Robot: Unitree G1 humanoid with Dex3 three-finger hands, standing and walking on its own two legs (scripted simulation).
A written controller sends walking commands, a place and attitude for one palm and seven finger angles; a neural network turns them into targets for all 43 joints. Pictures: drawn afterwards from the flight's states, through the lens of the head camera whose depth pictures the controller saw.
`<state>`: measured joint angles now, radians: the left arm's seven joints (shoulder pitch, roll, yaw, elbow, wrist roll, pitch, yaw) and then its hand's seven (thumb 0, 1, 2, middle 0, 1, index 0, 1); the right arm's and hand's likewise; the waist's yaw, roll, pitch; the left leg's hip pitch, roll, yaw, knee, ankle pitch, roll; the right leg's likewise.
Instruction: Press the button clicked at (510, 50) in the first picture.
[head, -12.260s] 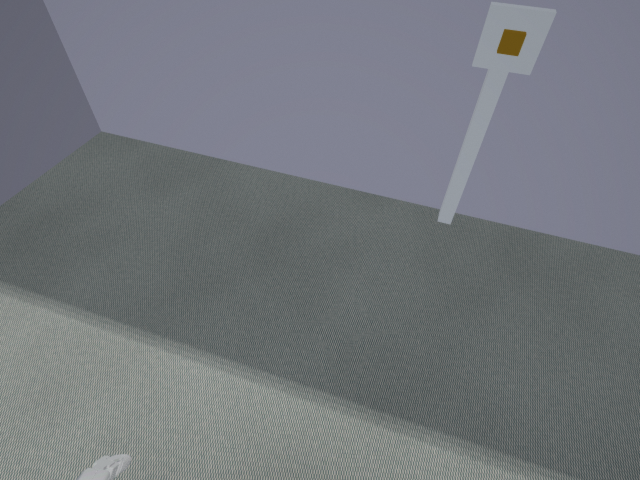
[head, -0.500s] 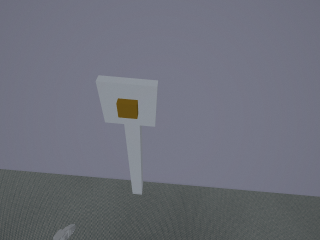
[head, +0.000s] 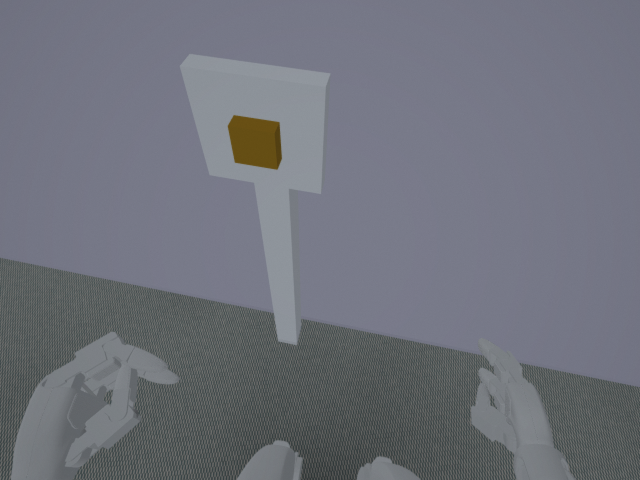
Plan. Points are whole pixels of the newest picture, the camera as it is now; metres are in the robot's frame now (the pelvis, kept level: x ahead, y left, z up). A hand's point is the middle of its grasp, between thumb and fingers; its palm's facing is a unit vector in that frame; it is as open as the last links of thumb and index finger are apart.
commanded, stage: raise the hand and make a fist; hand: left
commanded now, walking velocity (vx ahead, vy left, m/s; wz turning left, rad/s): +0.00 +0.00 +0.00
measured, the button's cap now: (257, 141) +0.51 +0.15 +0.13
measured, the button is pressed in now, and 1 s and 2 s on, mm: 0 0 0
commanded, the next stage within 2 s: aim a knuckle at the button in 1.38 s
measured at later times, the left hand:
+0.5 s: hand (146, 375) +0.20 +0.20 +0.08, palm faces -0.11 -0.99 -0.04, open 3.1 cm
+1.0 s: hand (104, 311) +0.25 +0.25 +0.12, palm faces -0.07 -1.00 -0.06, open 3.1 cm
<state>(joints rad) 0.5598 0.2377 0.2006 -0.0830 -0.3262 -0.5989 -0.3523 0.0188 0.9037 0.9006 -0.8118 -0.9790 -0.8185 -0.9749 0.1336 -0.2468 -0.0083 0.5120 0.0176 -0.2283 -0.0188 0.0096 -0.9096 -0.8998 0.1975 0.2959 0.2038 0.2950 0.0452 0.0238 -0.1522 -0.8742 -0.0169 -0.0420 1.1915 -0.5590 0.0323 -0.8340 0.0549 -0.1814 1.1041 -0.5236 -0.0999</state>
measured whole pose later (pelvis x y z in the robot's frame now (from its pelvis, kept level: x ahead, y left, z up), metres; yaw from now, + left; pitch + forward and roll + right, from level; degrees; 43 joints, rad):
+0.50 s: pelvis +0.00 +0.02 +0.02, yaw -2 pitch +12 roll -2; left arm 0.48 0.27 0.18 -0.05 -0.32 -0.40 -0.34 0.02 0.90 0.90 -1.28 -1.49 -1.29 -1.49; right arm 0.27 -0.27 -0.02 0.52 0.05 -0.21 -0.05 0.01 -0.91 -0.90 0.20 0.30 0.20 0.29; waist -0.02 0.02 -0.13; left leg -0.76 -0.02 0.02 1.03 -0.49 0.06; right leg -0.74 0.05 -0.11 0.98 -0.45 -0.07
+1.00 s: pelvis +0.01 +0.05 +0.04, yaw -2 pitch +9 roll -3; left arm 0.33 0.31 0.22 -0.05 -0.30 -0.24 -0.32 0.01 0.90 0.90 -1.29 -1.50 -1.30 -1.50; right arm 0.28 -0.25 0.05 0.51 0.04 -0.19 -0.04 0.01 -0.91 -0.90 0.20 0.30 0.21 0.30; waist 0.00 0.04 -0.12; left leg -0.62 -0.05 0.02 0.93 -0.47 0.10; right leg -0.59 0.03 -0.10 0.85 -0.42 -0.02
